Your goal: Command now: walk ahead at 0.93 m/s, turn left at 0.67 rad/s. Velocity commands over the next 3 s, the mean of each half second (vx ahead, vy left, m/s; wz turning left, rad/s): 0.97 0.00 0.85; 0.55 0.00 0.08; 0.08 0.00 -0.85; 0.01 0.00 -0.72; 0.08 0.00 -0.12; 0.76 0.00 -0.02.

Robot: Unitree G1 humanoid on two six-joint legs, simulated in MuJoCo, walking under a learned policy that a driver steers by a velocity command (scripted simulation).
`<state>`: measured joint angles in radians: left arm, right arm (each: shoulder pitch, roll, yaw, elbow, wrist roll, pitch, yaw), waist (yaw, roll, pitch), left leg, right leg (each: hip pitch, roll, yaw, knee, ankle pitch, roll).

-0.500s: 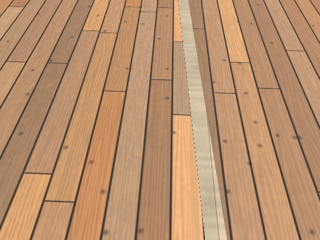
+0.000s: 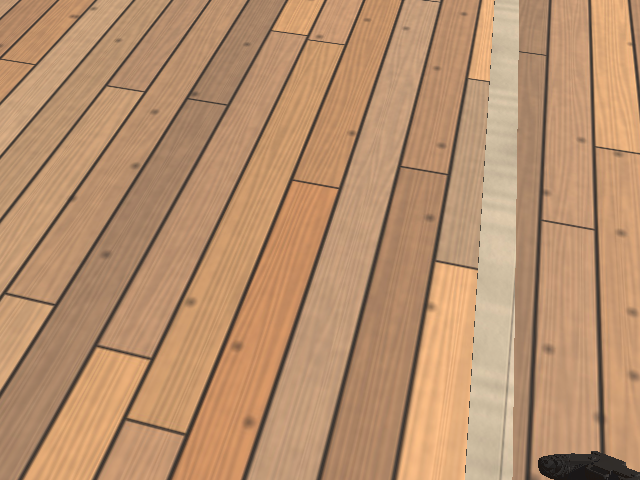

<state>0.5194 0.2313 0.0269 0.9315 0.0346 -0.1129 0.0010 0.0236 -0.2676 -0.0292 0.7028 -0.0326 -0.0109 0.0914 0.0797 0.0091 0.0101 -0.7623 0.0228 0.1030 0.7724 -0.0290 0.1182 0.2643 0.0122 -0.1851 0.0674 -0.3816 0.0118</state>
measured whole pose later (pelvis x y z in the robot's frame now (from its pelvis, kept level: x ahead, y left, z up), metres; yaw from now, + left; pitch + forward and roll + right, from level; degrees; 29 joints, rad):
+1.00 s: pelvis +0.78 +0.24 +0.01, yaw +25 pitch +2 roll -1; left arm 0.37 0.32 0.06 0.79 -0.04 -0.04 0.03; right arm -0.05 -0.25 0.00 0.65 -0.02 -0.04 0.00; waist 0.09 -0.01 0.07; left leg -0.47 0.00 -0.01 0.56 -0.11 0.01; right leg -0.37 0.01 0.07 1.15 -0.59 0.08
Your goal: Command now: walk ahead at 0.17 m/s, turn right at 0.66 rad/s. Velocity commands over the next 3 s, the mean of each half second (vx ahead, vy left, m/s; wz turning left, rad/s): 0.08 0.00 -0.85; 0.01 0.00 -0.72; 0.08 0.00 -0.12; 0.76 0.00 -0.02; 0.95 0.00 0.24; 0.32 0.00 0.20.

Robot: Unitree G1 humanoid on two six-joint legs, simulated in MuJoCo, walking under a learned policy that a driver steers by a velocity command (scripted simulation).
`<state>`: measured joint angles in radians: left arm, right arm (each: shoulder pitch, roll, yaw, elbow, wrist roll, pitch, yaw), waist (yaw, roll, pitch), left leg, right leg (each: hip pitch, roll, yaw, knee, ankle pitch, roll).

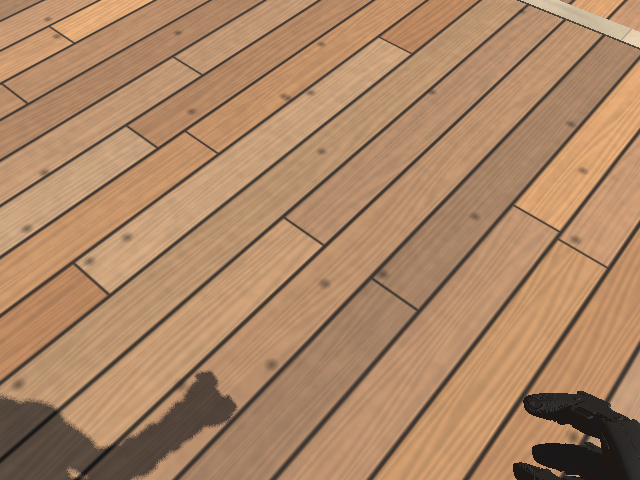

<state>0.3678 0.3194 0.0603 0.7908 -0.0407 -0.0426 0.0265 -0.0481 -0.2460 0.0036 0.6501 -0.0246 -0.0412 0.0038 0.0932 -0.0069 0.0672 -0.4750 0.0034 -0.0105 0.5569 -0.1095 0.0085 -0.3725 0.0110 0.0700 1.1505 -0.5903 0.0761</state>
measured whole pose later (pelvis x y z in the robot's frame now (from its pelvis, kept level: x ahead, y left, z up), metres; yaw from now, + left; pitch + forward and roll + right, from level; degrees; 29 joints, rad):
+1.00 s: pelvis +0.12 -0.02 +0.02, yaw -48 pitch +1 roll -1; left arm 0.19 0.34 0.08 0.58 -0.01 0.05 0.02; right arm 0.16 -0.26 -0.06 0.76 0.00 0.02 -0.03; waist -0.03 -0.04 0.05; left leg -0.27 0.01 -0.04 0.45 -0.20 0.01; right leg -0.44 0.04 0.11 0.99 -0.46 0.08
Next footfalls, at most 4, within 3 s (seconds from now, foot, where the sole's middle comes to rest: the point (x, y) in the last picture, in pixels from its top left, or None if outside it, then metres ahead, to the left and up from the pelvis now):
0.32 right None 0.12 -0.16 -0.76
0.76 left None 0.25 0.01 -0.76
1.12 right None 0.02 -0.13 -0.76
1.66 left None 0.31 -0.06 -0.76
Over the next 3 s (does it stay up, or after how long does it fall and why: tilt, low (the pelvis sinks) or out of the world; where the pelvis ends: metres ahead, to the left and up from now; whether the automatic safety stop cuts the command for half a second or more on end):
stays up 0.83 -0.76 0.01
